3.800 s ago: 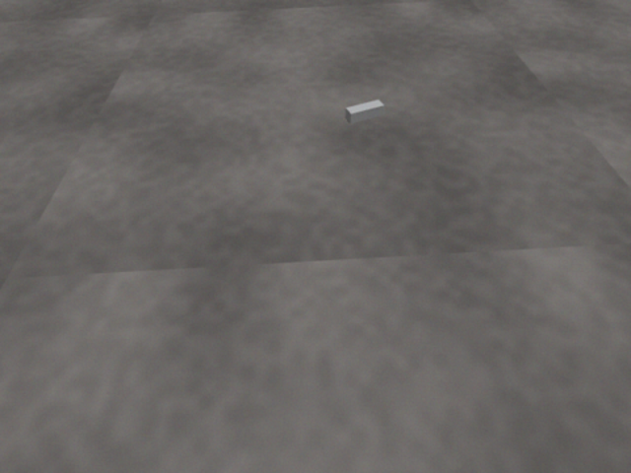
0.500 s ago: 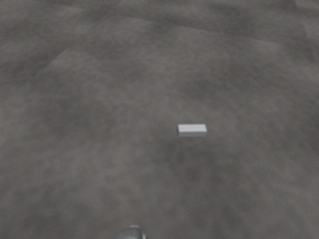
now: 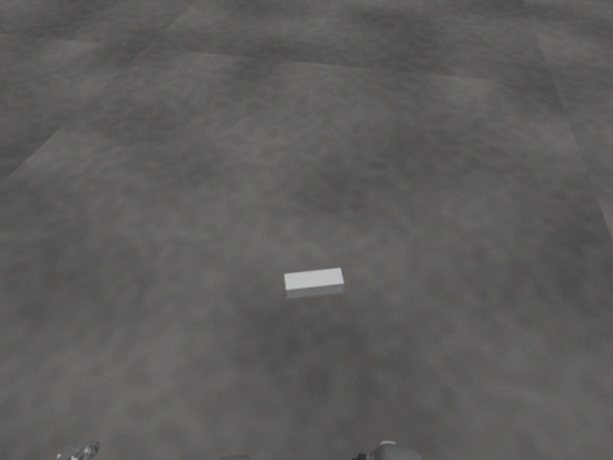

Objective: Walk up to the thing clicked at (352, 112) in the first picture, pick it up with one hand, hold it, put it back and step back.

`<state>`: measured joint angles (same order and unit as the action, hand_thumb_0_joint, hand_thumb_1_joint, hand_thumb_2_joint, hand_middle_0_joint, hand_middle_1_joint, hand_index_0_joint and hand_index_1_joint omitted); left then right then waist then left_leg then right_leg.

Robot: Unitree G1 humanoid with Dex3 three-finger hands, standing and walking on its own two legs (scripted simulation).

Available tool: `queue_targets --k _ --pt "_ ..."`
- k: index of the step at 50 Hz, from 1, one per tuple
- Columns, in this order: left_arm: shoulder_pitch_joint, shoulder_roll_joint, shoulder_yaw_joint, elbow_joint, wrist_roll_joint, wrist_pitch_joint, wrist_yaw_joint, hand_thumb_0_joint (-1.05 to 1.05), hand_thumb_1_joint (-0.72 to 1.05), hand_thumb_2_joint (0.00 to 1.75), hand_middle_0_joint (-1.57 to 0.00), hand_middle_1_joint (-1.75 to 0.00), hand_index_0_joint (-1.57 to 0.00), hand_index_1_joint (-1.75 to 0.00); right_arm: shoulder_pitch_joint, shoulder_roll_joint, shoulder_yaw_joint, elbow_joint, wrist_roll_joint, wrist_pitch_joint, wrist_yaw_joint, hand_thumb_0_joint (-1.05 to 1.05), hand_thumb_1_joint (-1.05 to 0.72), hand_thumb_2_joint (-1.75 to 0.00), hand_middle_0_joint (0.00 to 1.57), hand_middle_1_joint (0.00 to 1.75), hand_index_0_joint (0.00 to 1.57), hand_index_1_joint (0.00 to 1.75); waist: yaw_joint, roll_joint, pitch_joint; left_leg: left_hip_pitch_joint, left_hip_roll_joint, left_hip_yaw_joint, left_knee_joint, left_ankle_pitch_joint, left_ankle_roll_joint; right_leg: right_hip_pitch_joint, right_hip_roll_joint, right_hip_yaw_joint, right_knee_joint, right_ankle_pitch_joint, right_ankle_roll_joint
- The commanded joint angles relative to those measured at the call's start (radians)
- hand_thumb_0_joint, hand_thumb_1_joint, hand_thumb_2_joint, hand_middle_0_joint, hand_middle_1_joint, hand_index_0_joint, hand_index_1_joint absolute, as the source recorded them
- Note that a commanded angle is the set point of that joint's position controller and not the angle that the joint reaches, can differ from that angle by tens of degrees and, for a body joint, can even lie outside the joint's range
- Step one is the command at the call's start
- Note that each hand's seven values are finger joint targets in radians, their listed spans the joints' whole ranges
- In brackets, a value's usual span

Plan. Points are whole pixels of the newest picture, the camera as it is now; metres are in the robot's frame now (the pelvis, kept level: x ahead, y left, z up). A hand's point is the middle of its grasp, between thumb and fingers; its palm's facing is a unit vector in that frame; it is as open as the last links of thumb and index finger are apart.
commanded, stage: walk up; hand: left
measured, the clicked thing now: (313, 283) +0.80 +0.00 -0.71
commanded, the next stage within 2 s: none
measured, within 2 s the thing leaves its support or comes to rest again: neither
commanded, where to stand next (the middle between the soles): +0.43 -0.29 m, yaw +6 degrees
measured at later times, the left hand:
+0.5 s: hand (221, 417) +0.21 +0.15 -0.14, palm faces -0.04 -0.96 -0.29, open 7.4 cm
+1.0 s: hand (325, 365) +0.29 -0.01 -0.14, palm faces +0.05 -0.94 -0.33, open 7.4 cm
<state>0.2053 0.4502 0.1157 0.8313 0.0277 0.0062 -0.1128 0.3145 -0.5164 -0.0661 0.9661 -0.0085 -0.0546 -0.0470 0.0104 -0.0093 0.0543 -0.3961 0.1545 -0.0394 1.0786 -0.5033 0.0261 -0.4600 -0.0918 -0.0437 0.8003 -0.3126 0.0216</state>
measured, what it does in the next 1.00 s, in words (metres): steps to the right: left foot, then right foot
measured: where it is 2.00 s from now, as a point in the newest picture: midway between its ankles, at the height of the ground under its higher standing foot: (442, 411)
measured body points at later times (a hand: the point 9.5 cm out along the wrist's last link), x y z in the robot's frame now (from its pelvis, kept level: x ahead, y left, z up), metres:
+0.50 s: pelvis +0.14 -0.12 +0.01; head +0.16 -0.08 +0.46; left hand +0.21 +0.20 -0.12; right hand +0.19 -0.47 -0.05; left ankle +0.18 +0.03 -0.70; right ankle +0.21 -0.29 -0.66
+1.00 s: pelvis +0.28 -0.29 +0.01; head +0.30 -0.26 +0.46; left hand +0.29 +0.04 -0.12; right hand +0.37 -0.61 -0.09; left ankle +0.36 -0.20 -0.71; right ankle +0.27 -0.37 -0.70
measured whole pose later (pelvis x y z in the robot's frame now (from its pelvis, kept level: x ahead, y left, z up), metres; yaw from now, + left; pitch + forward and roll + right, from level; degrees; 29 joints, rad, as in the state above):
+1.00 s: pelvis +0.28 -0.29 +0.01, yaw +3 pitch -1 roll +0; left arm 0.35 0.44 0.06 0.82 0.02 0.03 -0.07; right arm 0.31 -0.40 -0.03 0.91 -0.02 -0.13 -0.03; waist 0.06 -0.06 0.06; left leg -0.42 0.00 0.12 0.67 -0.22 0.06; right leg -0.30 -0.02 -0.12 0.79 -0.44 -0.06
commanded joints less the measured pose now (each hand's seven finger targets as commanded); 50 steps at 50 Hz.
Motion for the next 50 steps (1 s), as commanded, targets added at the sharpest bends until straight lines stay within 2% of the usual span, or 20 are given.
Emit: queue_targets --k 1,3,8,11,12,13,14,15,20,26,30,32,33,34,38,43,47,48,49,50 --pt "0.049 0.285 0.066 -0.066 0.002 -0.023 0.047 0.00 0.90 0.90 -0.20 -0.30 -0.20 -0.30 0.034 -0.184 -0.036 -0.050 0.023 -0.054 -0.010 0.00 -0.90 -0.90 0.20 0.30 0.20 0.30 0.035 -0.216 -0.010 -0.311 -0.031 0.030 0.089 0.070 0.025 0.241 -0.186 0.370 -0.472 -0.234 -0.243" --pt "0.025 0.248 0.052 -0.078 0.005 -0.030 0.047 0.00 0.90 0.90 -0.20 -0.30 -0.20 -0.30 0.093 -0.163 -0.031 -0.018 0.011 -0.059 0.000 0.00 -0.90 -0.90 0.20 0.30 0.20 0.30 0.023 -0.233 -0.021 -0.221 -0.048 0.083 -0.056 0.064 0.009 0.211 -0.146 0.247 -0.436 -0.039 -0.263" --pt "0.047 0.209 0.029 -0.129 0.012 -0.028 0.049 0.00 0.90 0.90 -0.20 -0.30 -0.20 -0.30 0.074 -0.125 -0.026 -0.055 0.006 -0.072 0.001 0.00 -0.90 -0.90 0.20 0.30 0.20 0.30 0.042 -0.186 -0.056 -0.103 -0.098 0.131 -0.291 0.154 0.010 0.243 -0.170 0.203 -0.395 0.236 -0.284" --pt "-0.030 0.190 0.010 -0.170 0.003 -0.012 0.039 0.00 0.90 0.90 -0.20 -0.30 -0.20 -0.30 0.199 -0.130 -0.046 -0.032 0.005 -0.082 -0.010 0.00 -0.90 -0.90 0.20 0.30 0.20 0.30 -0.062 -0.098 -0.071 0.251 -0.138 0.150 -0.504 0.379 0.026 0.034 -0.107 0.096 -0.245 0.172 -0.223" --pt "-0.015 0.145 -0.006 -0.183 0.001 -0.010 0.037 0.00 0.90 0.90 -0.20 -0.30 -0.20 -0.30 0.275 -0.179 -0.066 -0.018 -0.004 -0.085 -0.023 0.00 -0.90 -0.90 0.20 0.30 0.20 0.30 -0.102 0.011 -0.118 0.413 -0.085 0.042 -0.563 0.358 0.037 -0.054 -0.058 0.058 -0.082 0.158 -0.176" --pt "0.036 0.083 -0.021 -0.192 0.000 -0.009 0.036 0.00 0.90 0.90 -0.20 -0.30 -0.20 -0.30 0.300 -0.277 -0.094 -0.034 -0.020 -0.086 -0.035 0.00 -0.90 -0.90 0.20 0.30 0.20 0.30 -0.099 0.227 -0.140 0.516 0.149 -0.353 -0.688 0.128 0.116 -0.239 0.059 -0.013 0.181 -0.063 -0.104" --pt "0.069 0.138 0.000 -0.174 0.008 0.012 0.041 0.00 0.90 0.90 -0.20 -0.30 -0.20 -0.30 0.260 -0.307 -0.099 -0.080 -0.016 -0.082 -0.046 0.00 -0.90 -0.90 0.20 0.30 0.20 0.30 -0.075 0.111 -0.121 0.453 0.316 -0.662 -0.808 -0.065 0.186 -0.307 0.091 0.100 0.335 -0.198 -0.064" --pt "0.098 0.239 0.023 -0.149 0.015 0.027 0.045 0.00 0.90 0.90 -0.20 -0.30 -0.20 -0.30 0.193 -0.327 -0.104 -0.104 0.021 -0.078 -0.048 0.00 -0.90 -0.90 0.20 0.30 0.20 0.30 -0.067 0.025 -0.100 0.390 0.357 -0.689 -0.820 -0.109 0.233 -0.307 0.050 0.179 0.418 -0.199 -0.052" --pt "0.119 0.215 0.042 -0.092 0.018 0.026 0.026 0.00 0.90 0.90 -0.20 -0.30 -0.20 -0.30 0.056 -0.230 -0.070 -0.112 0.001 -0.083 -0.029 0.00 -0.90 -0.90 0.20 0.30 0.20 0.30 0.000 0.098 0.013 0.115 0.182 -0.223 -0.755 0.073 0.195 -0.185 -0.042 0.155 0.312 -0.060 -0.017" --pt "0.025 0.187 0.046 -0.109 0.012 0.037 -0.008 0.00 0.90 0.90 -0.20 -0.30 -0.20 -0.30 0.039 -0.297 -0.093 -0.111 -0.017 -0.079 -0.009 0.00 -0.90 -0.90 0.20 0.30 0.20 0.30 -0.024 0.196 0.012 0.046 0.126 -0.080 -0.731 -0.048 0.170 -0.103 -0.043 0.070 0.069 -0.043 -0.009" --pt "0.117 0.189 0.062 -0.056 0.009 0.030 -0.006 0.00 0.90 0.90 -0.20 -0.30 -0.20 -0.30 -0.064 -0.305 -0.092 -0.113 -0.019 -0.058 -0.009 0.00 -0.90 -0.90 0.20 0.30 0.20 0.30 0.061 0.182 -0.045 -0.085 0.110 0.009 -0.605 -0.071 0.122 0.182 0.000 -0.036 -0.081 0.021 -0.033" --pt "0.240 0.234 0.086 -0.002 0.024 0.017 0.011 0.00 0.90 0.90 -0.20 -0.30 -0.20 -0.30 -0.009 -0.204 -0.060 -0.093 -0.029 -0.037 -0.012 0.00 -0.90 -0.90 0.20 0.30 0.20 0.30 0.113 -0.063 -0.086 -0.193 0.005 0.119 -0.248 -0.095 0.080 0.369 0.077 -0.067 -0.168 -0.104 -0.036" --pt "0.308 0.349 0.110 -0.006 0.040 0.005 0.026 0.00 0.90 0.90 -0.20 -0.30 -0.20 -0.30 -0.021 -0.102 -0.028 -0.124 -0.012 -0.034 -0.015 0.00 -0.90 -0.90 0.20 0.30 0.20 0.30 0.166 -0.389 -0.048 -0.437 -0.125 0.190 0.094 -0.115 0.025 0.399 -0.144 0.390 -0.444 -0.446 -0.116" --pt "0.224 0.386 0.097 -0.046 0.020 -0.004 0.034 0.00 0.90 0.90 -0.20 -0.30 -0.20 -0.30 -0.106 -0.156 -0.041 -0.153 0.003 -0.031 -0.031 0.00 -0.90 -0.90 0.20 0.30 0.20 0.30 0.144 -0.348 0.024 -0.494 -0.140 0.040 0.187 -0.118 0.017 0.287 -0.273 0.675 -0.610 -0.507 -0.220" --pt "0.075 0.281 0.066 -0.076 0.004 -0.017 0.058 0.00 0.90 0.90 -0.20 -0.30 -0.20 -0.30 0.051 -0.185 -0.036 -0.037 0.014 -0.056 -0.017 0.00 -0.90 -0.90 0.20 0.30 0.20 0.30 0.031 -0.221 0.032 -0.344 -0.044 0.025 0.054 0.038 0.019 0.229 -0.194 0.381 -0.434 -0.214 -0.259" --pt "0.082 0.236 0.033 -0.105 0.013 -0.026 0.058 0.00 0.90 0.90 -0.20 -0.30 -0.20 -0.30 0.075 -0.140 -0.033 -0.048 0.006 -0.060 0.006 0.00 -0.90 -0.90 0.20 0.30 0.20 0.30 0.037 -0.208 0.002 -0.159 -0.086 0.112 -0.195 0.088 0.013 0.190 -0.184 0.273 -0.436 0.012 -0.285" --pt "-0.001 0.196 0.002 -0.148 0.000 -0.007 0.048 0.00 0.90 0.90 -0.20 -0.30 -0.20 -0.30 0.215 -0.132 -0.049 -0.023 0.007 -0.077 -0.006 0.00 -0.90 -0.90 0.20 0.30 0.20 0.30 -0.071 -0.081 -0.053 0.278 -0.141 0.136 -0.506 0.351 0.029 -0.010 -0.104 0.104 -0.229 0.088 -0.217" --pt "0.015 0.140 -0.023 -0.151 -0.009 -0.008 0.048 0.00 0.90 0.90 -0.20 -0.30 -0.20 -0.30 0.269 -0.178 -0.069 -0.014 -0.007 -0.078 -0.020 0.00 -0.90 -0.90 0.20 0.30 0.20 0.30 -0.117 0.045 -0.095 0.448 -0.083 0.017 -0.576 0.322 0.042 -0.119 -0.056 0.054 -0.053 0.100 -0.162" --pt "0.058 0.075 -0.040 -0.154 -0.015 -0.006 0.052 0.00 0.90 0.90 -0.20 -0.30 -0.20 -0.30 0.262 -0.266 -0.090 -0.044 -0.026 -0.076 -0.034 0.00 -0.90 -0.90 0.20 0.30 0.20 0.30 -0.102 0.262 -0.110 0.518 0.169 -0.409 -0.709 0.226 0.131 -0.286 0.072 -0.017 0.190 -0.114 -0.079" --pt "0.109 0.169 -0.011 -0.135 -0.005 0.015 0.065 0.00 0.90 0.90 -0.20 -0.30 -0.20 -0.30 0.199 -0.297 -0.096 -0.105 -0.010 -0.066 -0.042 0.00 -0.90 -0.90 0.20 0.30 0.20 0.30 -0.075 0.106 -0.118 0.454 0.346 -0.668 -0.782 0.092 0.258 -0.304 0.063 0.082 0.315 -0.238 -0.040"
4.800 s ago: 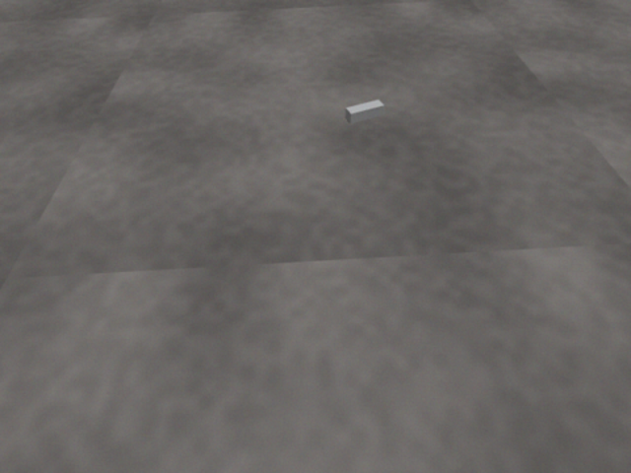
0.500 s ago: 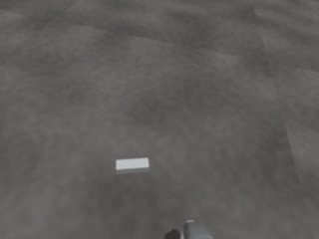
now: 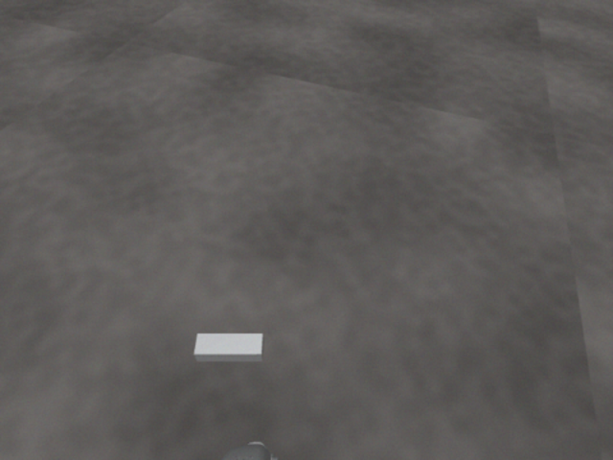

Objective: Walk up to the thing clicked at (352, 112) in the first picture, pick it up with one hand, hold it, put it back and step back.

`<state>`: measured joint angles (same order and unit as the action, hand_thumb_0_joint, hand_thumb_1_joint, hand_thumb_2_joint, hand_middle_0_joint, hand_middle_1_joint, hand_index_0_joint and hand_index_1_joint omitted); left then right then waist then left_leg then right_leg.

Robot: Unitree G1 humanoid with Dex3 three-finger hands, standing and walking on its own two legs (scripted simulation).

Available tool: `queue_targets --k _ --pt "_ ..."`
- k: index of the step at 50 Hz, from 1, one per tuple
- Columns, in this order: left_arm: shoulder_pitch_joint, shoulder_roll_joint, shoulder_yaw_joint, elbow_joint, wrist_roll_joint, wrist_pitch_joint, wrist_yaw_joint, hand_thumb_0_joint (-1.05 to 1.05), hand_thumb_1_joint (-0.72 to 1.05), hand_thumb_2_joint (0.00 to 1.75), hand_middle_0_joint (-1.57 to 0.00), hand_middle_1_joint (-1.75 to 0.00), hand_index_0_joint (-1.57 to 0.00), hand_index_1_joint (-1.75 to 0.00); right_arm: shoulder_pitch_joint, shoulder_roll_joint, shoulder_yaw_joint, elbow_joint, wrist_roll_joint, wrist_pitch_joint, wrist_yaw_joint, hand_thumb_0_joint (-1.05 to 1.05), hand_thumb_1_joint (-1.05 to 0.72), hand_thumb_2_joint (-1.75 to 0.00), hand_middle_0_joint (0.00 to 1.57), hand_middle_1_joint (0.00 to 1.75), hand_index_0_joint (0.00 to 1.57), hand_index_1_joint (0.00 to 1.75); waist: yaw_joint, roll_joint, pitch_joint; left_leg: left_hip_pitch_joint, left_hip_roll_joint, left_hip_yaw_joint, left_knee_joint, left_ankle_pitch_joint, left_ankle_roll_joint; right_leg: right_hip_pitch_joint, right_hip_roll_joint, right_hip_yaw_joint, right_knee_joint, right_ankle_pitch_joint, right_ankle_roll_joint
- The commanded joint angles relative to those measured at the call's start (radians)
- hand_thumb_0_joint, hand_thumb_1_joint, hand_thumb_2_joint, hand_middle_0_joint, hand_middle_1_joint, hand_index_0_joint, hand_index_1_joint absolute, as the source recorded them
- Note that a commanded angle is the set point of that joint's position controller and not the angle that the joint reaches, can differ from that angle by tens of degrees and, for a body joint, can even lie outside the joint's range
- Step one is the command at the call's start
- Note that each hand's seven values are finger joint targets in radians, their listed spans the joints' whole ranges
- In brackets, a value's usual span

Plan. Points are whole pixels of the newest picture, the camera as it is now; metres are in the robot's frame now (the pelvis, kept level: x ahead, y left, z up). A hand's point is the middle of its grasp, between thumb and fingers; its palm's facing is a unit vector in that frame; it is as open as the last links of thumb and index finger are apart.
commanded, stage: walk up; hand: left
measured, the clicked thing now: (230, 347) +0.53 +0.26 -0.71
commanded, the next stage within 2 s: stand in 1.88 s
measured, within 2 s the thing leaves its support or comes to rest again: neither
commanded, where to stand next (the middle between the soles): +0.15 -0.02 m, yaw +3 degrees
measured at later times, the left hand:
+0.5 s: hand out of the picture +0.14 +0.17 -0.13, palm faces +0.02 -0.90 -0.44, open 7.4 cm
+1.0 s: hand out of the picture +0.11 +0.20 -0.14, palm faces +0.05 -0.92 -0.39, open 7.4 cm
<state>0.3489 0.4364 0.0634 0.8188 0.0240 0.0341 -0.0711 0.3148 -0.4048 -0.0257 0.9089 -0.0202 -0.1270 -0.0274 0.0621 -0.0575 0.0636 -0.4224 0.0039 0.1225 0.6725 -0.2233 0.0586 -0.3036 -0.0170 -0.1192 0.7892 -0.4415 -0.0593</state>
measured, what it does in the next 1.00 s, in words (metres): steps on the spot: right foot, then left foot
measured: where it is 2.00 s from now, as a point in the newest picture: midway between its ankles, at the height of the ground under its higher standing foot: outside the picture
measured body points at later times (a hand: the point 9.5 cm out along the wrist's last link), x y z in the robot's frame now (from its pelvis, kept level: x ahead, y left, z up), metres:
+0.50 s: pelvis +0.06 -0.11 +0.00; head +0.10 -0.13 +0.44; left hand +0.14 +0.22 -0.10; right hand +0.15 -0.44 -0.13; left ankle +0.06 +0.03 -0.69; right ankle +0.11 -0.24 -0.71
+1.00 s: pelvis +0.06 -0.07 +0.01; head +0.08 -0.07 +0.46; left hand +0.11 +0.25 -0.11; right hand +0.19 -0.37 -0.11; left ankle +0.05 +0.03 -0.71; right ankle +0.10 -0.22 -0.71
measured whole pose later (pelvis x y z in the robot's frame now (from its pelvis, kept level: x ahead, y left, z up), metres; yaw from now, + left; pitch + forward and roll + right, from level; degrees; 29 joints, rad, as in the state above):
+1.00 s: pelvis +0.06 -0.07 +0.01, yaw +4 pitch -2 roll -1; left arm 0.13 0.39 -0.01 1.07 0.00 -0.03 0.02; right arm 0.08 -0.37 -0.02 1.04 -0.01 0.02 0.03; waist 0.02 0.01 0.08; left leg -0.27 0.02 0.04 0.68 -0.37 0.02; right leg -0.31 -0.05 0.00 0.63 -0.29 0.03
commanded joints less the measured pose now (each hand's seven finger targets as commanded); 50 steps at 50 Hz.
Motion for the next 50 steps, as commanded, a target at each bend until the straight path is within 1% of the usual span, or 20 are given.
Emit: queue_targets --k 1,6,11,12,13,14,15,18,25,29,30,31,32,33,35,37,39,41,45,50 --pt "-0.037 0.252 0.057 -0.104 0.008 -0.003 0.030 0.00 0.90 0.90 -0.20 -0.30 -0.20 -0.30 0.167 -0.404 -0.135 -0.052 0.026 0.012 -0.060 0.00 -0.90 -0.90 0.20 0.30 0.20 0.30 -0.118 0.069 -0.080 0.391 0.516 -0.818 -0.374 -0.208 0.280 -0.449 -0.040 0.215 0.421 -0.140 0.050" --pt "0.036 0.197 0.058 -0.010 -0.010 -0.014 0.031 0.00 0.90 0.90 -0.20 -0.30 -0.20 -0.30 -0.032 -0.287 -0.085 -0.085 0.004 0.017 -0.031 0.00 -0.90 -0.90 0.20 0.30 0.20 0.30 -0.034 0.209 -0.017 0.068 0.263 -0.295 -0.294 -0.011 0.143 -0.201 -0.085 0.170 0.232 0.046 0.057" --pt "0.021 0.162 0.054 0.074 -0.026 -0.053 0.058 0.00 0.90 0.90 -0.20 -0.30 -0.20 -0.30 -0.126 -0.255 -0.059 -0.083 0.000 0.070 0.009 0.00 -0.90 -0.90 0.20 0.30 0.20 0.30 -0.014 0.245 -0.070 -0.103 0.163 -0.150 -0.073 -0.058 0.099 0.115 0.003 0.055 -0.122 0.196 0.067" --pt "0.022 0.180 0.058 0.086 -0.020 -0.063 0.068 0.00 0.90 0.90 -0.20 -0.30 -0.20 -0.30 -0.107 -0.206 -0.046 -0.080 0.006 0.087 0.010 0.00 -0.90 -0.90 0.20 0.30 0.20 0.30 -0.004 0.133 -0.074 -0.137 0.119 -0.113 0.054 -0.116 0.066 0.152 0.010 0.084 -0.182 0.187 0.072" --pt "0.003 0.229 0.062 0.079 -0.008 -0.074 0.080 0.00 0.90 0.90 -0.20 -0.30 -0.20 -0.30 -0.089 -0.145 -0.030 -0.081 0.013 0.099 0.009 0.00 -0.90 -0.90 0.20 0.30 0.20 0.30 0.000 -0.050 -0.060 -0.165 0.058 -0.059 0.231 -0.156 0.021 0.108 -0.106 0.269 -0.328 0.121 0.042" --pt "-0.066 0.326 0.069 0.045 -0.002 -0.085 0.089 0.00 0.90 0.90 -0.20 -0.30 -0.20 -0.30 -0.079 -0.134 -0.028 -0.088 0.018 0.110 0.006 0.00 -0.90 -0.90 0.20 0.30 0.20 0.30 -0.029 -0.173 -0.054 -0.215 0.004 -0.123 0.301 -0.311 -0.028 0.009 -0.359 0.656 -0.467 0.047 -0.077" --pt "-0.148 0.367 0.072 0.037 -0.005 -0.082 0.092 0.00 0.90 0.90 -0.20 -0.30 -0.20 -0.30 -0.120 -0.231 -0.061 -0.063 0.011 0.121 -0.001 0.00 -0.90 -0.90 0.20 0.30 0.20 0.30 -0.028 -0.119 -0.017 -0.146 0.060 -0.180 0.370 -0.346 -0.033 -0.106 -0.413 0.715 -0.462 -0.016 -0.169" --pt "-0.195 0.284 0.052 0.058 -0.004 -0.087 0.099 0.00 0.90 0.90 -0.20 -0.30 -0.20 -0.30 -0.069 -0.226 -0.063 0.009 0.029 0.116 0.007 0.00 -0.90 -0.90 0.20 0.30 0.20 0.30 -0.058 -0.113 -0.040 -0.131 0.069 -0.166 0.325 -0.280 -0.020 -0.023 -0.280 0.472 -0.338 0.137 -0.116" --pt "-0.151 0.284 0.053 0.082 -0.009 -0.091 0.120 0.00 0.90 0.90 -0.20 -0.30 -0.20 -0.30 -0.124 -0.213 -0.073 0.010 0.002 0.134 0.025 0.00 -0.90 -0.90 0.20 0.30 0.20 0.30 -0.022 -0.161 -0.109 -0.111 0.048 -0.133 0.219 -0.302 -0.031 0.116 -0.301 0.421 -0.252 0.500 -0.158" --pt "-0.214 0.270 0.036 0.066 -0.022 -0.082 0.123 0.00 0.90 0.90 -0.20 -0.30 -0.20 -0.30 -0.080 -0.206 -0.081 0.029 -0.003 0.120 0.034 0.00 -0.90 -0.90 0.20 0.30 0.20 0.30 -0.081 -0.124 -0.160 0.117 0.006 -0.095 -0.040 -0.121 -0.013 0.011 -0.267 0.316 -0.147 0.550 -0.106" --pt "-0.225 0.234 0.020 0.065 -0.026 -0.080 0.121 0.00 0.90 0.90 -0.20 -0.30 -0.20 -0.30 -0.054 -0.228 -0.090 0.042 -0.012 0.115 0.031 0.00 -0.90 -0.90 0.20 0.30 0.20 0.30 -0.098 -0.046 -0.172 0.212 0.028 -0.142 -0.102 -0.029 0.002 -0.073 -0.222 0.254 -0.074 0.480 -0.054" --pt "-0.220 0.172 0.003 0.059 -0.034 -0.075 0.119 0.00 0.90 0.90 -0.20 -0.30 -0.20 -0.30 -0.086 -0.296 -0.107 0.028 -0.022 0.114 0.030 0.00 -0.90 -0.90 0.20 0.30 0.20 0.30 -0.089 0.164 -0.167 0.271 0.188 -0.412 -0.184 -0.008 0.068 -0.219 -0.098 0.143 0.065 0.269 0.025" --pt "-0.249 0.184 0.008 0.071 -0.037 -0.072 0.131 0.00 0.90 0.90 -0.20 -0.30 -0.20 -0.30 -0.151 -0.333 -0.109 0.009 -0.002 0.118 0.034 0.00 -0.90 -0.90 0.20 0.30 0.20 0.30 -0.089 0.243 -0.140 0.205 0.290 -0.507 -0.206 0.010 0.182 -0.215 -0.007 0.057 0.097 -0.085 0.042" --pt "-0.247 0.204 0.010 0.090 -0.030 -0.072 0.133 0.00 0.90 0.90 -0.20 -0.30 -0.20 -0.30 -0.158 -0.309 -0.106 0.005 -0.006 0.120 0.040 0.00 -0.90 -0.90 0.20 0.30 0.20 0.30 -0.092 0.219 -0.114 0.175 0.300 -0.506 -0.207 0.032 0.214 -0.193 -0.020 0.101 0.129 -0.159 0.042" --pt "-0.221 0.163 0.003 0.114 -0.034 -0.084 0.123 0.00 0.90 0.90 -0.20 -0.30 -0.20 -0.30 -0.208 -0.243 -0.078 0.003 0.000 0.120 0.029 0.00 -0.90 -0.90 0.20 0.30 0.20 0.30 -0.053 0.152 -0.095 0.194 0.224 -0.365 -0.108 0.250 0.156 -0.135 -0.019 0.094 -0.033 -0.038 0.044" --pt "-0.146 0.179 0.005 0.156 -0.029 -0.106 0.119 0.00 0.90 0.90 -0.20 -0.30 -0.20 -0.30 -0.266 -0.222 -0.065 0.002 0.021 0.125 0.028 0.00 -0.90 -0.90 0.20 0.30 0.20 0.30 -0.010 0.156 -0.126 0.112 0.143 -0.233 0.003 0.330 0.061 0.091 -0.035 0.111 -0.236 0.325 0.039" --pt "-0.184 0.275 0.022 0.156 -0.019 -0.105 0.118 0.00 0.90 0.90 -0.20 -0.30 -0.20 -0.30 -0.226 -0.186 -0.054 0.009 0.027 0.132 0.025 0.00 -0.90 -0.90 0.20 0.30 0.20 0.30 -0.052 -0.006 -0.152 0.083 0.052 -0.173 0.077 0.027 -0.017 0.075 -0.235 0.400 -0.281 0.347 -0.085" --pt "-0.263 0.261 0.009 0.137 -0.019 -0.100 0.114 0.00 0.90 0.90 -0.20 -0.30 -0.20 -0.30 -0.198 -0.197 -0.060 0.051 0.016 0.131 0.025 0.00 -0.90 -0.90 0.20 0.30 0.20 0.30 -0.084 0.001 -0.113 0.159 0.064 -0.180 -0.017 -0.034 -0.016 -0.014 -0.238 0.381 -0.283 0.298 -0.085" --pt "-0.265 0.179 -0.023 0.172 -0.025 -0.082 0.107 0.00 0.90 0.90 -0.20 -0.30 -0.20 -0.30 -0.262 -0.240 -0.064 0.064 0.012 0.117 0.034 0.00 -0.90 -0.90 0.20 0.30 0.20 0.30 -0.055 0.103 -0.059 0.149 0.226 -0.371 -0.257 -0.076 0.103 -0.037 -0.017 0.103 -0.133 0.105 0.045" --pt "-0.238 0.183 -0.022 0.212 -0.028 -0.096 0.103 0.00 0.90 0.90 -0.20 -0.30 -0.20 -0.30 -0.322 -0.202 -0.047 0.074 0.014 0.123 0.035 0.00 -0.90 -0.90 0.20 0.30 0.20 0.30 -0.038 0.132 -0.091 0.140 0.133 -0.220 -0.221 0.050 0.019 0.109 -0.069 0.155 -0.266 0.338 0.033"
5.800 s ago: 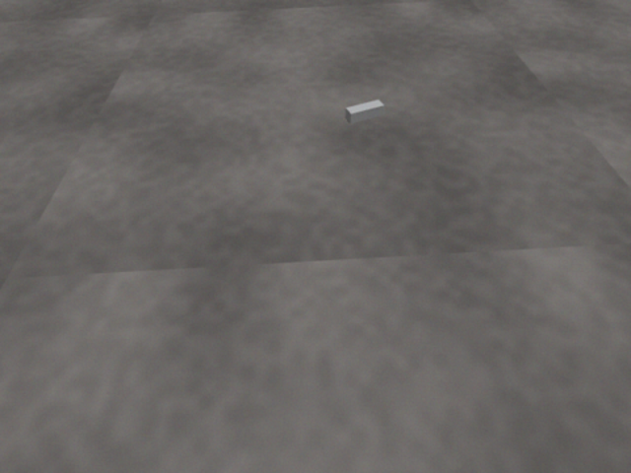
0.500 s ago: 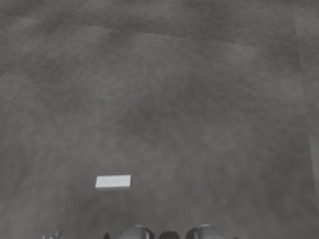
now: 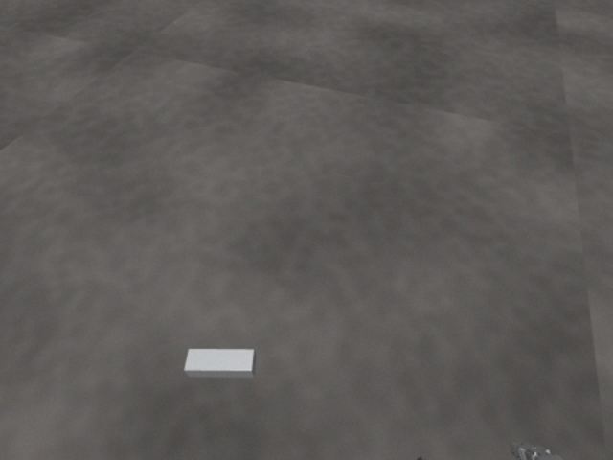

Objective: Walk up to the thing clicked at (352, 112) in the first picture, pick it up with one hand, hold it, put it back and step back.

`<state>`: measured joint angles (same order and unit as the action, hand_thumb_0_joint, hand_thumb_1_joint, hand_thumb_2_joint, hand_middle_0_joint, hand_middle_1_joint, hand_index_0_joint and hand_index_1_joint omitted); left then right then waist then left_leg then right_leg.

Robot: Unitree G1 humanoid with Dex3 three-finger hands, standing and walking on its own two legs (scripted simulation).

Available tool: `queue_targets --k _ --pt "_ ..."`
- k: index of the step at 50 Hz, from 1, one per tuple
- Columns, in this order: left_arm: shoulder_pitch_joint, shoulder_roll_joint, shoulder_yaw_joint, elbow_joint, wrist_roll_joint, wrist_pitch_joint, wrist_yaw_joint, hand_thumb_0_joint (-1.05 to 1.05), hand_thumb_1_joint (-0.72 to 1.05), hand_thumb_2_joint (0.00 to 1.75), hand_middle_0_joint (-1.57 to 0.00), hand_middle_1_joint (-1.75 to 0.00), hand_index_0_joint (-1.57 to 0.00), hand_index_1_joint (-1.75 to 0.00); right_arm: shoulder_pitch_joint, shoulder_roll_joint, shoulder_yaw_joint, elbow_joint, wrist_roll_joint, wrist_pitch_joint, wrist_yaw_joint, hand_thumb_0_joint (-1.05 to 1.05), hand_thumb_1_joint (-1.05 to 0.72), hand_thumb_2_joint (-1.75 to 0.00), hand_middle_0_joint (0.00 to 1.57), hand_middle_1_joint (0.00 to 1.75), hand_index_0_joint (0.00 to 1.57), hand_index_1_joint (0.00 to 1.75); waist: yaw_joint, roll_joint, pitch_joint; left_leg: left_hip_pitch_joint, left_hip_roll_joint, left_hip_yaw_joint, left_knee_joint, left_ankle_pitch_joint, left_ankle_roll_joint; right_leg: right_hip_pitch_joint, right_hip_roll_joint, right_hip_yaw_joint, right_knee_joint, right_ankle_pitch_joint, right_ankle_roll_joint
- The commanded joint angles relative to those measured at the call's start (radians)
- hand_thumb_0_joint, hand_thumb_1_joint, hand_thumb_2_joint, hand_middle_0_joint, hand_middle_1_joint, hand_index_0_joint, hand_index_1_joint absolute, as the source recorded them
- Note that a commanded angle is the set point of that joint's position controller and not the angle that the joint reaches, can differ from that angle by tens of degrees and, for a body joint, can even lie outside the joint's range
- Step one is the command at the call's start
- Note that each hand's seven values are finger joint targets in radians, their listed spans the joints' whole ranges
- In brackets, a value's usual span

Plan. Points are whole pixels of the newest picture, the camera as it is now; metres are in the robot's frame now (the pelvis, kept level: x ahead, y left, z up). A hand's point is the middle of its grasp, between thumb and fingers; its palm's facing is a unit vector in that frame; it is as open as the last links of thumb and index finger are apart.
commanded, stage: walk up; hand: left
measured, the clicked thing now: (221, 363) +0.49 +0.30 -0.73
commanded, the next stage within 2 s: stand in 0.88 s
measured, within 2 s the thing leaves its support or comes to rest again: neither
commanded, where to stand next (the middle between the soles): +0.09 +0.05 m, yaw -1 degrees
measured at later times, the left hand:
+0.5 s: hand out of the picture +0.09 +0.26 -0.13, palm faces -0.03 -0.92 -0.38, open 7.4 cm
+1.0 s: hand out of the picture +0.12 +0.24 -0.13, palm faces -0.03 -0.93 -0.36, open 7.4 cm
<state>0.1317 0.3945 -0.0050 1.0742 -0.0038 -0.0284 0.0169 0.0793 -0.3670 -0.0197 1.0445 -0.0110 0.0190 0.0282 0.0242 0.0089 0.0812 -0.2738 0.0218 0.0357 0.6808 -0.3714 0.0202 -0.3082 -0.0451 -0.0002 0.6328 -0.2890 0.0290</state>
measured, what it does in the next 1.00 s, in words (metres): stands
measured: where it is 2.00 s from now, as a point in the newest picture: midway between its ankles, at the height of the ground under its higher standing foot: outside the picture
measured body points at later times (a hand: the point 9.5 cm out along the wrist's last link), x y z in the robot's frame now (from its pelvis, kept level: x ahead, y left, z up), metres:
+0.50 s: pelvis +0.01 -0.01 +0.02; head +0.02 -0.01 +0.47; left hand +0.09 +0.30 -0.10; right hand +0.11 -0.32 -0.11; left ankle +0.00 +0.11 -0.72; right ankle +0.03 -0.15 -0.72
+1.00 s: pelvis +0.02 -0.01 +0.02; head +0.03 -0.01 +0.47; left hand +0.12 +0.29 -0.10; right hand +0.10 -0.31 -0.11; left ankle +0.00 +0.11 -0.72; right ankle +0.03 -0.15 -0.72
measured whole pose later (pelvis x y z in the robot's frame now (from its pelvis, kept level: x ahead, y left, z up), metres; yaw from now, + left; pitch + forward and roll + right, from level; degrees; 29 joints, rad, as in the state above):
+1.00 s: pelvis +0.02 -0.01 +0.02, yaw -1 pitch -2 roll +0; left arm 0.06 0.35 0.00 1.13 0.00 -0.01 0.01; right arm 0.08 -0.35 -0.02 1.13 -0.01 0.01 0.02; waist -0.01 0.00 0.05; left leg -0.09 0.01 0.05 0.35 -0.23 0.00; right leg -0.16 -0.05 0.01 0.37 -0.17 0.04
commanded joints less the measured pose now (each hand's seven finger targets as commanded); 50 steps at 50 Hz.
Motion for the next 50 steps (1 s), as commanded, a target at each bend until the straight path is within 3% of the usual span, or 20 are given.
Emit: queue_targets --k 1,3,7,14,21,31,36,43,44,46,50 --pt "-0.037 0.231 0.048 -0.039 0.000 -0.033 0.015 0.00 0.90 0.90 -0.20 -0.30 -0.20 -0.30 -0.077 -0.237 -0.053 -0.054 0.007 -0.022 -0.022 0.00 -0.90 -0.90 0.20 0.30 0.20 0.30 -0.008 0.055 -0.107 -0.001 0.104 -0.125 -0.232 0.190 0.045 0.119 -0.053 0.047 -0.116 0.217 -0.057" --pt "-0.039 0.231 0.045 -0.033 -0.002 -0.033 0.017 0.00 0.90 0.90 -0.20 -0.30 -0.20 -0.30 -0.085 -0.238 -0.055 -0.043 0.008 -0.022 -0.023 0.00 -0.90 -0.90 0.20 0.30 0.20 0.30 -0.008 0.043 -0.128 0.062 0.103 -0.114 -0.229 0.234 0.040 0.107 -0.067 0.048 -0.128 0.266 -0.060" --pt "-0.054 0.219 0.036 -0.020 0.001 -0.028 0.016 0.00 0.90 0.90 -0.20 -0.30 -0.20 -0.30 -0.100 -0.229 -0.055 -0.028 0.009 -0.018 -0.020 0.00 -0.90 -0.90 0.20 0.30 0.20 0.30 -0.011 0.025 -0.122 0.089 0.107 -0.110 -0.270 0.197 0.041 0.098 -0.066 0.049 -0.167 0.231 -0.056" --pt "-0.084 0.221 0.038 -0.006 0.009 -0.028 0.015 0.00 0.90 0.90 -0.20 -0.30 -0.20 -0.30 -0.104 -0.218 -0.054 -0.013 0.011 -0.016 -0.015 0.00 -0.90 -0.90 0.20 0.30 0.20 0.30 -0.021 -0.026 -0.126 0.126 0.092 -0.078 -0.292 0.232 0.028 0.121 -0.090 0.073 -0.230 0.281 -0.048" --pt "-0.112 0.213 0.039 -0.002 0.014 -0.025 0.010 0.00 0.90 0.90 -0.20 -0.30 -0.20 -0.30 -0.091 -0.217 -0.055 0.007 0.007 -0.012 -0.008 0.00 -0.90 -0.90 0.20 0.30 0.20 0.30 -0.026 -0.031 -0.094 0.134 0.084 -0.083 -0.344 0.138 0.016 0.099 -0.094 0.101 -0.300 0.136 -0.047" --pt "-0.107 0.200 0.043 -0.009 0.013 -0.017 0.008 0.00 0.90 0.90 -0.20 -0.30 -0.20 -0.30 -0.078 -0.221 -0.054 0.007 0.000 -0.020 -0.012 0.00 -0.90 -0.90 0.20 0.30 0.20 0.30 -0.018 -0.010 -0.118 0.132 0.099 -0.082 -0.382 0.208 0.017 0.164 -0.078 0.063 -0.272 0.235 -0.039" --pt "-0.103 0.192 0.044 -0.009 0.012 -0.014 0.010 0.00 0.90 0.90 -0.20 -0.30 -0.20 -0.30 -0.062 -0.219 -0.057 0.008 0.003 -0.022 -0.015 0.00 -0.90 -0.90 0.20 0.30 0.20 0.30 -0.018 -0.002 -0.137 0.162 0.105 -0.072 -0.370 0.301 0.018 0.183 -0.077 0.051 -0.260 0.292 -0.038" --pt "-0.109 0.193 0.047 -0.011 0.015 -0.012 0.012 0.00 0.90 0.90 -0.20 -0.30 -0.20 -0.30 -0.049 -0.213 -0.062 0.001 0.004 -0.015 -0.017 0.00 -0.90 -0.90 0.20 0.30 0.20 0.30 -0.028 -0.028 -0.123 0.165 0.097 -0.061 -0.358 0.286 0.016 0.175 -0.084 0.062 -0.273 0.303 -0.042" --pt "-0.124 0.164 0.037 -0.005 0.011 -0.005 0.006 0.00 0.90 0.90 -0.20 -0.30 -0.20 -0.30 -0.048 -0.177 -0.043 0.010 0.008 -0.027 -0.022 0.00 -0.90 -0.90 0.20 0.30 0.20 0.30 -0.040 -0.067 -0.136 0.164 0.119 -0.106 -0.401 0.327 0.006 0.186 -0.077 0.064 -0.285 0.299 -0.036" --pt "-0.112 0.155 0.038 -0.006 0.008 -0.003 0.001 0.00 0.90 0.90 -0.20 -0.30 -0.20 -0.30 -0.057 -0.197 -0.042 0.017 0.005 -0.038 -0.025 0.00 -0.90 -0.90 0.20 0.30 0.20 0.30 -0.026 -0.027 -0.129 0.174 0.118 -0.098 -0.398 0.372 0.002 0.204 -0.081 0.070 -0.300 0.318 -0.031" --pt "-0.099 0.161 0.042 0.002 0.010 -0.006 -0.001 0.00 0.90 0.90 -0.20 -0.30 -0.20 -0.30 -0.054 -0.199 -0.043 0.024 0.005 -0.044 -0.030 0.00 -0.90 -0.90 0.20 0.30 0.20 0.30 -0.031 -0.015 -0.155 0.214 0.121 -0.085 -0.393 0.460 -0.004 0.226 -0.088 0.068 -0.306 0.383 -0.034"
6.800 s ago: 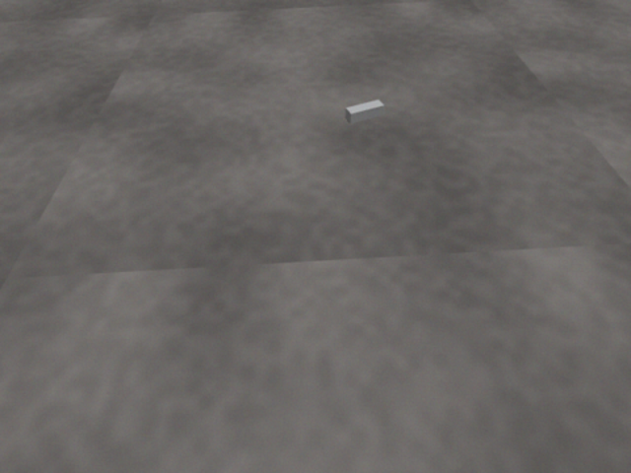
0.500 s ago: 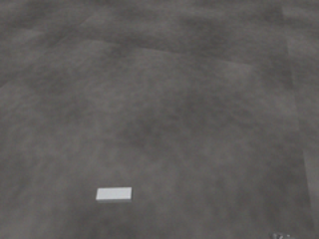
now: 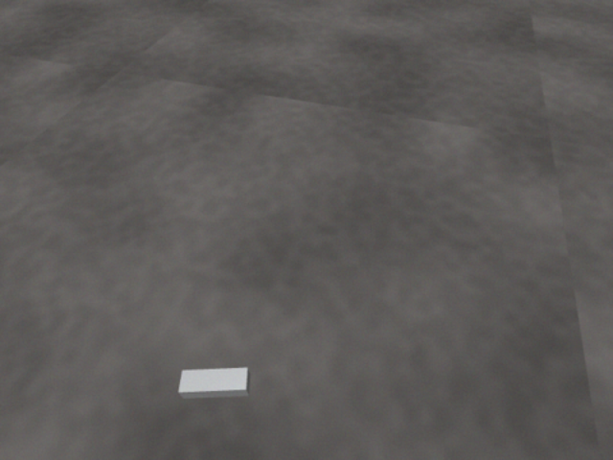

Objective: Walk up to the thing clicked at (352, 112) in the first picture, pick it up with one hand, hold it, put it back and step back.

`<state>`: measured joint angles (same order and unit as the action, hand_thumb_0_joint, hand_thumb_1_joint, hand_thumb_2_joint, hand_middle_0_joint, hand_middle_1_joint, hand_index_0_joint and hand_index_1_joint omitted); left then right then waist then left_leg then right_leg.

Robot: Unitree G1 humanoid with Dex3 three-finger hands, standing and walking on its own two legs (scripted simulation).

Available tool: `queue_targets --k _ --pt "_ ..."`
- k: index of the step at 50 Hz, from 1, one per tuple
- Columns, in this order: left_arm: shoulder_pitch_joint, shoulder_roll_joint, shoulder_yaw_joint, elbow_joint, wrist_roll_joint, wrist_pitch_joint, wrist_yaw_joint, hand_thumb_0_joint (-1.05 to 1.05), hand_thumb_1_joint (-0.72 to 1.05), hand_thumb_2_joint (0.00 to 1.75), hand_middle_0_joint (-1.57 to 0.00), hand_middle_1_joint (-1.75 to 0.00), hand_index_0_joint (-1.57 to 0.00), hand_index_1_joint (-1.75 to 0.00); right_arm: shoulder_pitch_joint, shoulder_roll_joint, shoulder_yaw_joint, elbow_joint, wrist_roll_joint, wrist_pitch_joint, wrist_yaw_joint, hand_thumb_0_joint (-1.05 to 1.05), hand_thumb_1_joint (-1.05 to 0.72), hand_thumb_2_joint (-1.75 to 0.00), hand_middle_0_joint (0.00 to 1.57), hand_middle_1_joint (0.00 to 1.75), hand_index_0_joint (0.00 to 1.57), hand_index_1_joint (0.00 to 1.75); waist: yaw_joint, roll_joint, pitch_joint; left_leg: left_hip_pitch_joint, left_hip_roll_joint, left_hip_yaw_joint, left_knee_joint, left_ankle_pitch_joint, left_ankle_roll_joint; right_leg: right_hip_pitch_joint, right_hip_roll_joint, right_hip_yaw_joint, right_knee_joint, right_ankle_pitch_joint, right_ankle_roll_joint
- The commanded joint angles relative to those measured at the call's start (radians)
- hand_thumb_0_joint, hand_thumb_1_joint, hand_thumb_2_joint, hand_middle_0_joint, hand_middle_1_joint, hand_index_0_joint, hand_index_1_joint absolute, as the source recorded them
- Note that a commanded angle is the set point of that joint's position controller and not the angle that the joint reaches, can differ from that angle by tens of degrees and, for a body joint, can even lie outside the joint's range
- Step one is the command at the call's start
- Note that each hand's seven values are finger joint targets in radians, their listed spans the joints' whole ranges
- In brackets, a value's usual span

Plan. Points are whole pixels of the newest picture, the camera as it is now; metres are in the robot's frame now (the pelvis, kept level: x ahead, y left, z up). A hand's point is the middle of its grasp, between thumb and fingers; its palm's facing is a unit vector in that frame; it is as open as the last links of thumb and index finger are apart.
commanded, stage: stand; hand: left
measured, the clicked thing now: (215, 383) +0.47 +0.31 -0.75
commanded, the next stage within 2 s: none
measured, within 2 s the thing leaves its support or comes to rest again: neither
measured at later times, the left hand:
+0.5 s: hand out of the picture +0.06 +0.24 -0.15, palm faces +0.00 -0.94 -0.34, open 7.4 cm
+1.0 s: hand out of the picture +0.07 +0.24 -0.15, palm faces +0.00 -0.94 -0.34, open 7.4 cm
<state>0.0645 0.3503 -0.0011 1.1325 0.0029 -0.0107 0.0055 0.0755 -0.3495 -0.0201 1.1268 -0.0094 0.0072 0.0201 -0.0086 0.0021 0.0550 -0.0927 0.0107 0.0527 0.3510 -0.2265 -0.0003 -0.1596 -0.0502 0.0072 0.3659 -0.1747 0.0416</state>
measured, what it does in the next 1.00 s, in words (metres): stands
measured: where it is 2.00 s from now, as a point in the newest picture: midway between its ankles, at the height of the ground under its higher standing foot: outside the picture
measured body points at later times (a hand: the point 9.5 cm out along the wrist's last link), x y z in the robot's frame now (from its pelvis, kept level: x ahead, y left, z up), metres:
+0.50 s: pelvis +0.00 -0.01 +0.00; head +0.01 -0.01 +0.45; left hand +0.06 +0.29 -0.13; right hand +0.09 -0.31 -0.13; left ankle -0.02 +0.12 -0.75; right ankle +0.01 -0.15 -0.75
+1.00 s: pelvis -0.01 -0.02 +0.00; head +0.00 -0.02 +0.45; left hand +0.07 +0.29 -0.13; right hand +0.07 -0.32 -0.13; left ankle -0.02 +0.12 -0.75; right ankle +0.01 -0.15 -0.75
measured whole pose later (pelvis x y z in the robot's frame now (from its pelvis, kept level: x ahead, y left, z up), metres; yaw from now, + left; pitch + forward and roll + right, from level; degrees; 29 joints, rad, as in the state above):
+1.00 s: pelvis -0.01 -0.02 +0.00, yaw +1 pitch -2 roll +0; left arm 0.09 0.34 0.00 1.15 0.00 -0.01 -0.01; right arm 0.11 -0.35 0.00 1.14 -0.01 -0.01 0.01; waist 0.00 0.01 0.04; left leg -0.09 0.03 0.02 0.31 -0.19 -0.02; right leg -0.13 -0.03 -0.02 0.31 -0.14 0.02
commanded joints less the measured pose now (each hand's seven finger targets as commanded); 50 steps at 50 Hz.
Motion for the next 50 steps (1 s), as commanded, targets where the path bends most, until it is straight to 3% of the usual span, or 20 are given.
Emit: queue_targets --k 1,10,19,27,32,44,50 --pt "-0.029 0.208 0.039 -0.054 0.003 -0.023 0.010 0.00 0.90 0.90 -0.20 -0.30 -0.20 -0.30 -0.056 -0.220 -0.045 -0.057 0.004 -0.033 -0.023 0.00 -0.90 -0.90 0.20 0.30 0.20 0.30 0.003 -0.001 -0.134 0.048 0.135 -0.103 -0.063 0.313 0.016 0.073 -0.085 0.056 -0.041 0.270 -0.047" --pt "-0.031 0.209 0.044 -0.053 0.011 -0.023 0.004 0.00 0.90 0.90 -0.20 -0.30 -0.20 -0.30 -0.065 -0.206 -0.038 -0.056 0.001 -0.034 -0.022 0.00 -0.90 -0.90 0.20 0.30 0.20 0.30 0.004 -0.003 -0.072 -0.015 0.126 -0.108 -0.110 0.099 0.012 0.059 -0.083 0.066 -0.099 0.125 -0.044" --pt "-0.031 0.210 0.045 -0.053 0.007 -0.025 0.003 0.00 0.90 0.90 -0.20 -0.30 -0.20 -0.30 -0.055 -0.206 -0.036 -0.051 0.001 -0.037 -0.022 0.00 -0.90 -0.90 0.20 0.30 0.20 0.30 0.000 -0.003 -0.104 0.027 0.132 -0.108 -0.090 0.173 0.007 0.058 -0.090 0.071 -0.091 0.186 -0.052" --pt "-0.019 0.213 0.044 -0.048 0.007 -0.022 0.002 0.00 0.90 0.90 -0.20 -0.30 -0.20 -0.30 -0.043 -0.209 -0.032 -0.046 -0.002 -0.036 -0.024 0.00 -0.90 -0.90 0.20 0.30 0.20 0.30 0.005 -0.012 -0.094 0.009 0.134 -0.110 -0.093 0.156 0.011 0.065 -0.091 0.070 -0.095 0.163 -0.054" --pt "-0.018 0.219 0.042 -0.044 0.007 -0.020 0.001 0.00 0.90 0.90 -0.20 -0.30 -0.20 -0.30 -0.032 -0.212 -0.029 -0.041 -0.001 -0.035 -0.022 0.00 -0.90 -0.90 0.20 0.30 0.20 0.30 0.007 -0.016 -0.073 -0.022 0.129 -0.117 -0.109 0.089 0.011 0.063 -0.086 0.067 -0.106 0.081 -0.051" --pt "-0.019 0.219 0.039 -0.048 0.005 -0.023 0.001 0.00 0.90 0.90 -0.20 -0.30 -0.20 -0.30 -0.011 -0.212 -0.026 -0.041 -0.002 -0.036 -0.023 0.00 -0.90 -0.90 0.20 0.30 0.20 0.30 0.004 -0.010 -0.092 -0.017 0.133 -0.118 -0.095 0.158 0.010 0.082 -0.093 0.066 -0.093 0.163 -0.053" --pt "-0.016 0.215 0.038 -0.045 0.005 -0.021 0.000 0.00 0.90 0.90 -0.20 -0.30 -0.20 -0.30 -0.011 -0.214 -0.022 -0.040 0.000 -0.037 -0.023 0.00 -0.90 -0.90 0.20 0.30 0.20 0.30 0.007 0.005 -0.076 -0.024 0.132 -0.118 -0.101 0.134 0.010 0.073 -0.091 0.065 -0.102 0.135 -0.053"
